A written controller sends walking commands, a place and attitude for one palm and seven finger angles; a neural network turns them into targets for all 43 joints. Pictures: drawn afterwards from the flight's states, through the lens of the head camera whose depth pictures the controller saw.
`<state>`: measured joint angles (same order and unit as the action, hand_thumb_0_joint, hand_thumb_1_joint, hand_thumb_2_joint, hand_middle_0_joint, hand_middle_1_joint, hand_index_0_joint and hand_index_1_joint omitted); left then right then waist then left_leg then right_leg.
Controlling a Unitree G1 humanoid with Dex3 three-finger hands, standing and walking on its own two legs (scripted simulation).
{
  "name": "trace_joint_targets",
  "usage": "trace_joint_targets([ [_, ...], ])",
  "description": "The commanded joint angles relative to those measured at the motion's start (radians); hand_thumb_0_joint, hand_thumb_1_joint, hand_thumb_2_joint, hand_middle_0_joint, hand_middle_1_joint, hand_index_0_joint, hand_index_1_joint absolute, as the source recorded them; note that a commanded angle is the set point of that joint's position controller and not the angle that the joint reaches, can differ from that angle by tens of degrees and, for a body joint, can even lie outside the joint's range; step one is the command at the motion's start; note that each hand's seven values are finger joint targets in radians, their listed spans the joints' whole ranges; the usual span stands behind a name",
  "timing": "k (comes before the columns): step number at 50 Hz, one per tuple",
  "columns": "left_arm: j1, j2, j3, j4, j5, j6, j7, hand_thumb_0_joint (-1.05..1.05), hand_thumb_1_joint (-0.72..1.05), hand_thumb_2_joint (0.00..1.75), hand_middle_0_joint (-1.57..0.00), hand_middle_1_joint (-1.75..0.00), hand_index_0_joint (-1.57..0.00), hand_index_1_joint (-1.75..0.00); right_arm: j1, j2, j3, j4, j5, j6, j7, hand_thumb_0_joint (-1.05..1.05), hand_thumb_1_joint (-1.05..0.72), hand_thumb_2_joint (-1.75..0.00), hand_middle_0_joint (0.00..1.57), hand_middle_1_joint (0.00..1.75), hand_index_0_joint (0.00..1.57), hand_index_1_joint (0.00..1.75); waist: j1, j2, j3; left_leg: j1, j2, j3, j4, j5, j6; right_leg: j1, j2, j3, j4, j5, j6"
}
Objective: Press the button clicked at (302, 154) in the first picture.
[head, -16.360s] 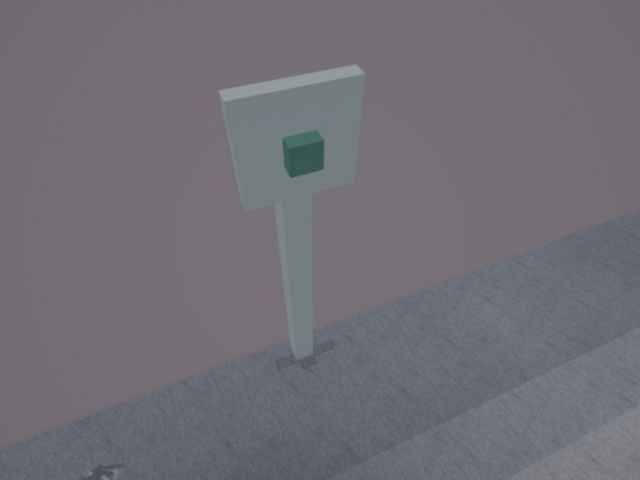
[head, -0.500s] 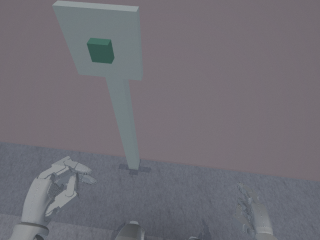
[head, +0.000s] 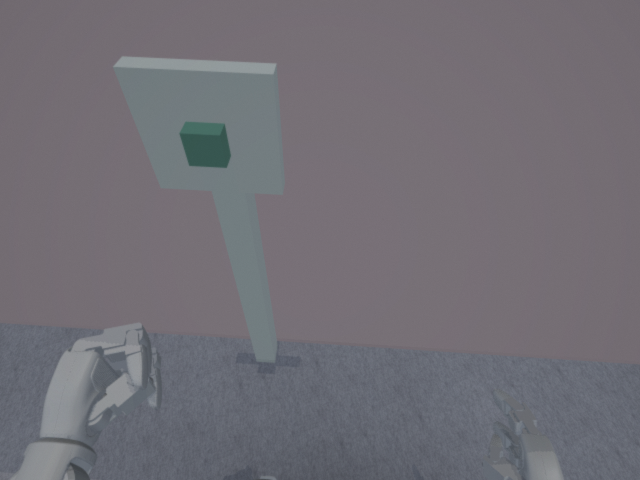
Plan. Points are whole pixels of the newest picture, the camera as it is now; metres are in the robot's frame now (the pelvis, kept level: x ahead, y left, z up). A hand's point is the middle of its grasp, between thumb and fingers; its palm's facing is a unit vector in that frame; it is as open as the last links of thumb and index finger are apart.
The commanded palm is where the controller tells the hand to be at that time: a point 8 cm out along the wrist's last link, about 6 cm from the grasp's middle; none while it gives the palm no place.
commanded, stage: raise the hand and make a fist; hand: left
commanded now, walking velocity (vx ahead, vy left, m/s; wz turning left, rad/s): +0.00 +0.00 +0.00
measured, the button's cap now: (207, 143) +0.53 +0.20 +0.14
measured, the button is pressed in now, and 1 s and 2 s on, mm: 0 0 0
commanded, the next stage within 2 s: aim a knuckle at the button in 0.88 s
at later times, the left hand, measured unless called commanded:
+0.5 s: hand (117, 329) +0.24 +0.22 +0.13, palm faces +0.02 -1.00 -0.07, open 3.1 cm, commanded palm +0.21 +0.27 +0.14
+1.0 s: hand (137, 339) +0.23 +0.20 +0.13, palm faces +0.03 -1.00 -0.06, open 3.1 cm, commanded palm +0.21 +0.25 +0.14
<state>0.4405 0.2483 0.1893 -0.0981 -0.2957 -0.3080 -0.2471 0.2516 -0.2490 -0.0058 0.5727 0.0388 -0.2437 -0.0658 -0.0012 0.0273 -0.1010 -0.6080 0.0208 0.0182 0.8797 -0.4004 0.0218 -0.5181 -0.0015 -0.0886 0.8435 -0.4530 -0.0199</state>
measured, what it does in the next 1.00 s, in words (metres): stands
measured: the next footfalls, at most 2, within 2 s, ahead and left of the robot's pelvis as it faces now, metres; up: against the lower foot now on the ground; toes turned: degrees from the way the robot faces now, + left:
none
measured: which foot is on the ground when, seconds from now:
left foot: down 0.00-1.00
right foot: down 0.00-1.00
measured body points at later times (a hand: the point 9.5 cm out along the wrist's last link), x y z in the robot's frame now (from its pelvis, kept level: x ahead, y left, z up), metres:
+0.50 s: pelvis +0.01 +0.01 +0.02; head +0.00 +0.00 +0.47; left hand +0.23 +0.27 +0.14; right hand +0.19 -0.22 -0.05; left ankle +0.03 +0.10 -0.70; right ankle -0.01 -0.11 -0.70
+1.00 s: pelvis +0.00 -0.01 +0.03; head -0.01 -0.03 +0.48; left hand +0.22 +0.25 +0.14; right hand +0.18 -0.24 -0.05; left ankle +0.03 +0.10 -0.70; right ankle -0.01 -0.11 -0.70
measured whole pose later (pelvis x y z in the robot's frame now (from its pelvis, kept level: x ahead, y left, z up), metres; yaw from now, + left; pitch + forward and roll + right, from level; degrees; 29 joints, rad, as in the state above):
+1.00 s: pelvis +0.00 -0.01 +0.03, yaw +0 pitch +1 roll -1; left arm 0.28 0.28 0.24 -0.06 -0.31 -0.11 -0.29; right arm 0.25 -0.25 0.05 0.60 0.05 -0.25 -0.07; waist 0.03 0.05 -0.06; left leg -0.37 0.02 0.01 0.67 -0.31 0.01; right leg -0.29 0.01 -0.09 0.64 -0.37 -0.03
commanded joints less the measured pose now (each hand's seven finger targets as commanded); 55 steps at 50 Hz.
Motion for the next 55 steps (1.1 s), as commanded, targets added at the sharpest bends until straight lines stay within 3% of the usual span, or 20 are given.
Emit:
trace_joint_targets([
  [1,-0.082,0.130,0.077,-0.231,-0.007,-0.027,0.002,0.00,0.90,0.90,-1.30,-1.50,-1.30,-1.50,-0.079,-0.113,-0.023,-0.162,0.008,-0.061,-0.003,0.00,-0.90,-0.90,0.20,0.30,0.20,0.30,0.004,0.044,-0.109,0.199,-0.001,-0.066,-0.179,0.200,0.005,0.018,0.018,0.009,-0.151,0.211,0.003],
  [12,-0.208,0.166,0.102,-0.232,-0.014,0.086,-0.022,0.00,0.90,0.90,-1.30,-1.50,-1.30,-1.50,-0.093,-0.119,0.005,-0.160,0.009,-0.045,-0.005,0.00,-0.90,-0.90,0.20,0.30,0.20,0.30,0.006,0.032,-0.069,0.265,0.000,-0.082,-0.243,0.233,0.001,0.092,0.025,0.002,-0.214,0.251,-0.001],
  [16,-0.250,0.170,0.109,-0.235,-0.021,0.114,-0.035,0.00,0.90,0.90,-1.30,-1.50,-1.30,-1.50,-0.095,-0.117,0.011,-0.156,0.012,-0.049,-0.009,0.00,-0.90,-0.90,0.20,0.30,0.20,0.30,0.012,0.052,-0.088,0.310,-0.001,-0.078,-0.264,0.256,-0.001,0.117,0.022,0.000,-0.236,0.274,0.000],
  [18,-0.281,0.188,0.124,-0.224,-0.029,0.128,-0.044,0.00,0.90,0.90,-1.30,-1.50,-1.30,-1.50,-0.102,-0.123,0.012,-0.152,0.012,-0.051,-0.013,0.00,-0.90,-0.90,0.20,0.30,0.20,0.30,0.014,0.005,-0.087,0.307,-0.004,-0.077,-0.273,0.251,0.004,0.140,0.022,0.006,-0.252,0.278,0.001],
  [21,-0.311,0.204,0.138,-0.239,-0.030,0.140,-0.045,0.00,0.90,0.90,-1.30,-1.50,-1.30,-1.50,-0.108,-0.120,0.015,-0.146,0.014,-0.059,-0.015,0.00,-0.90,-0.90,0.20,0.30,0.20,0.30,0.023,0.063,-0.098,0.339,-0.004,-0.078,-0.290,0.275,0.000,0.160,0.018,0.003,-0.261,0.290,-0.003],
  [24,-0.332,0.220,0.158,-0.224,-0.039,0.162,-0.049,0.00,0.90,0.90,-1.30,-1.50,-1.30,-1.50,-0.110,-0.122,0.015,-0.141,0.014,-0.062,-0.016,0.00,-0.90,-0.90,0.20,0.30,0.20,0.30,0.027,0.045,-0.099,0.348,-0.008,-0.069,-0.299,0.280,0.003,0.183,0.017,0.009,-0.281,0.310,0.000],
  [27,-0.279,0.182,0.143,-0.153,-0.051,0.187,-0.060,0.00,0.90,0.90,-1.30,-1.50,-1.30,-1.50,-0.112,-0.125,0.014,-0.138,0.017,-0.064,-0.015,0.00,-0.90,-0.90,0.20,0.30,0.20,0.30,0.032,-0.012,-0.058,0.326,-0.012,-0.062,-0.302,0.275,0.005,0.189,0.020,0.013,-0.297,0.316,0.002],
  [28,-0.278,0.180,0.141,-0.154,-0.050,0.188,-0.062,0.00,0.90,0.90,-1.30,-1.50,-1.30,-1.50,-0.111,-0.126,0.010,-0.141,0.018,-0.063,-0.015,0.00,-0.90,-0.90,0.20,0.30,0.20,0.30,0.029,-0.024,-0.055,0.327,-0.014,-0.056,-0.302,0.280,0.006,0.187,0.016,0.015,-0.299,0.330,0.006],
  [30,-0.295,0.186,0.141,-0.181,-0.042,0.188,-0.058,0.00,0.90,0.90,-1.30,-1.50,-1.30,-1.50,-0.109,-0.124,0.009,-0.142,0.017,-0.062,-0.013,0.00,-0.90,-0.90,0.20,0.30,0.20,0.30,0.032,0.021,-0.070,0.338,-0.016,-0.054,-0.308,0.273,0.004,0.189,0.015,0.015,-0.298,0.318,0.005],
  [32,-0.301,0.197,0.146,-0.201,-0.038,0.176,-0.045,0.00,0.90,0.90,-1.30,-1.50,-1.30,-1.50,-0.109,-0.125,0.008,-0.142,0.014,-0.063,-0.011,0.00,-0.90,-0.90,0.20,0.30,0.20,0.30,0.029,0.005,-0.057,0.337,-0.014,-0.053,-0.305,0.276,0.006,0.188,0.018,0.021,-0.302,0.317,0.004],
  [35,-0.318,0.209,0.158,-0.243,-0.026,0.145,-0.027,0.00,0.90,0.90,-1.30,-1.50,-1.30,-1.50,-0.103,-0.119,0.006,-0.140,0.011,-0.066,-0.009,0.00,-0.90,-0.90,0.20,0.30,0.20,0.30,0.028,0.053,-0.090,0.367,-0.014,-0.049,-0.308,0.293,0.004,0.192,0.015,0.020,-0.296,0.328,0.002],
  [37,-0.309,0.214,0.167,-0.207,-0.028,0.136,-0.019,0.00,0.90,0.90,-1.30,-1.50,-1.30,-1.50,-0.099,-0.124,0.006,-0.132,0.008,-0.064,-0.010,0.00,-0.90,-0.90,0.20,0.30,0.20,0.30,0.022,-0.013,-0.051,0.336,-0.013,-0.049,-0.304,0.268,0.007,0.184,0.018,0.025,-0.307,0.310,0.007],
  [40,-0.317,0.191,0.145,-0.177,-0.032,0.134,-0.031,0.00,0.90,0.90,-1.30,-1.50,-1.30,-1.50,-0.109,-0.121,0.006,-0.131,0.015,-0.064,-0.013,0.00,-0.90,-0.90,0.20,0.30,0.20,0.30,0.019,0.026,-0.032,0.330,-0.019,-0.040,-0.309,0.212,0.007,0.167,0.011,0.039,-0.326,0.255,0.010],
  [42,-0.324,0.198,0.142,-0.176,-0.032,0.133,-0.036,0.00,0.90,0.90,-1.30,-1.50,-1.30,-1.50,-0.111,-0.124,0.006,-0.130,0.015,-0.065,-0.015,0.00,-0.90,-0.90,0.20,0.30,0.20,0.30,0.016,-0.020,-0.037,0.325,-0.018,-0.042,-0.304,0.213,0.012,0.178,0.012,0.048,-0.333,0.250,0.013],
  [44,-0.329,0.196,0.138,-0.193,-0.029,0.130,-0.041,0.00,0.90,0.90,-1.30,-1.50,-1.30,-1.50,-0.113,-0.119,0.006,-0.131,0.016,-0.070,-0.016,0.00,-0.90,-0.90,0.20,0.30,0.20,0.30,0.022,0.047,-0.057,0.345,-0.021,-0.036,-0.304,0.228,0.011,0.184,0.008,0.050,-0.329,0.272,0.010],
  [45,-0.328,0.195,0.134,-0.200,-0.026,0.128,-0.041,0.00,0.90,0.90,-1.30,-1.50,-1.30,-1.50,-0.112,-0.118,0.007,-0.131,0.016,-0.073,-0.016,0.00,-0.90,-0.90,0.20,0.30,0.20,0.30,0.020,0.049,-0.065,0.353,-0.020,-0.038,-0.306,0.235,0.010,0.186,0.008,0.044,-0.325,0.281,0.010],
  [47,-0.315,0.193,0.137,-0.167,-0.032,0.132,-0.044,0.00,0.90,0.90,-1.30,-1.50,-1.30,-1.50,-0.109,-0.121,0.009,-0.127,0.015,-0.073,-0.017,0.00,-0.90,-0.90,0.20,0.30,0.20,0.30,0.017,-0.018,-0.037,0.329,-0.019,-0.041,-0.303,0.224,0.012,0.184,0.011,0.050,-0.335,0.272,0.015],
  [49,-0.328,0.197,0.142,-0.170,-0.035,0.130,-0.046,0.00,0.90,0.90,-1.30,-1.50,-1.30,-1.50,-0.114,-0.120,0.009,-0.127,0.016,-0.075,-0.019,0.00,-0.90,-0.90,0.20,0.30,0.20,0.30,0.020,0.008,-0.037,0.329,-0.023,-0.038,-0.305,0.207,0.012,0.179,0.006,0.057,-0.340,0.251,0.016],
  [52,-0.471,0.215,0.138,-0.106,-0.033,0.127,-0.044,0.00,0.90,0.90,-1.30,-1.50,-1.30,-1.50,-0.111,-0.127,0.011,-0.104,0.016,-0.066,-0.031,0.00,-0.90,-0.90,0.20,0.30,0.20,0.30,-0.007,-0.039,0.010,0.308,-0.022,-0.042,-0.299,0.169,0.015,0.145,0.007,0.072,-0.356,0.189,0.023],
  [55,-0.548,0.211,0.126,-0.068,-0.027,0.113,-0.047,0.00,0.90,0.90,-1.30,-1.50,-1.30,-1.50,-0.114,-0.123,0.010,-0.098,0.019,-0.070,-0.036,0.00,-0.90,-0.90,0.20,0.30,0.20,0.30,-0.003,0.016,-0.043,0.335,-0.027,-0.037,-0.295,0.175,0.014,0.157,-0.002,0.083,-0.352,0.194,0.020],
])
